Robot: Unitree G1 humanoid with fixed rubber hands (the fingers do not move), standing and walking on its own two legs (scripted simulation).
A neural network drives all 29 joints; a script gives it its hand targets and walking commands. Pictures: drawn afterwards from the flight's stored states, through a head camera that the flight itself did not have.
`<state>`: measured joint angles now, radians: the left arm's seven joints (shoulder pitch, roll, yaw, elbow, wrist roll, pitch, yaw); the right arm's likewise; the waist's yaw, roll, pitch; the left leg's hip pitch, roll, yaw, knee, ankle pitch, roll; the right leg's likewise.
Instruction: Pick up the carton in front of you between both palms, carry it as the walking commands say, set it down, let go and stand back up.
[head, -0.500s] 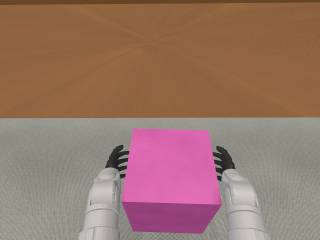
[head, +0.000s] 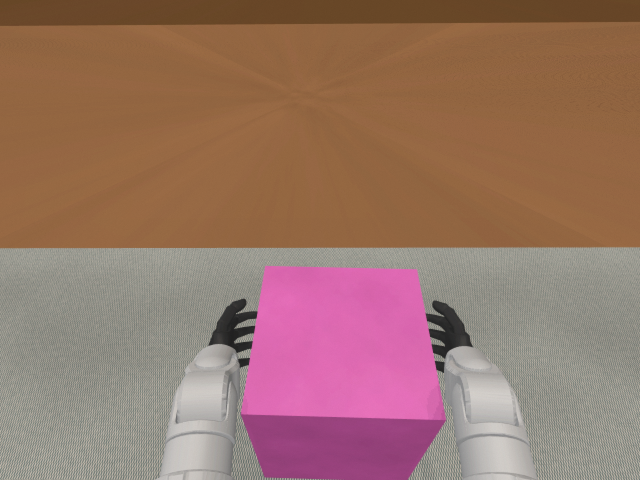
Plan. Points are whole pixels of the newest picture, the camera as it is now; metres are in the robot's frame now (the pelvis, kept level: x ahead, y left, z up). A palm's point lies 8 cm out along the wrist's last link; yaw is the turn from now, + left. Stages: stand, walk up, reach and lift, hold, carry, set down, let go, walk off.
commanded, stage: hold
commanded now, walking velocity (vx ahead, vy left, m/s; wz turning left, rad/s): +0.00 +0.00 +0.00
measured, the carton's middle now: (337, 377) +0.30 +0.00 -0.04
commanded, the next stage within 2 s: carry in 1.24 s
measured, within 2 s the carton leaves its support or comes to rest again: neither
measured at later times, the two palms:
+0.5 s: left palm (220, 356) +0.28 +0.15 +0.05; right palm (463, 360) +0.28 -0.15 +0.05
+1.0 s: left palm (222, 354) +0.28 +0.15 +0.05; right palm (462, 358) +0.28 -0.15 +0.05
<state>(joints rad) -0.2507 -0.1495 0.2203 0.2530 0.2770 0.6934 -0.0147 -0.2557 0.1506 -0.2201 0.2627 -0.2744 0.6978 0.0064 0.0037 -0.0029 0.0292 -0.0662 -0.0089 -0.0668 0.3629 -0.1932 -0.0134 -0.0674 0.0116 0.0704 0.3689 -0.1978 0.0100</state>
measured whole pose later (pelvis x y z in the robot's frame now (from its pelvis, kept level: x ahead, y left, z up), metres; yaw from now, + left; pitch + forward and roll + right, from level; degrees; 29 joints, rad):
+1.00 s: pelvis +0.00 +0.00 +0.00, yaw +0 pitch -8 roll +0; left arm -0.24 -0.15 0.20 0.18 0.27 0.77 -0.02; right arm -0.24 0.15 -0.20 0.19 -0.27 0.77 0.01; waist 0.00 0.00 0.04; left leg -0.03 -0.01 -0.07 0.34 -0.18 -0.01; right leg -0.03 0.01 0.07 0.35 -0.19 0.01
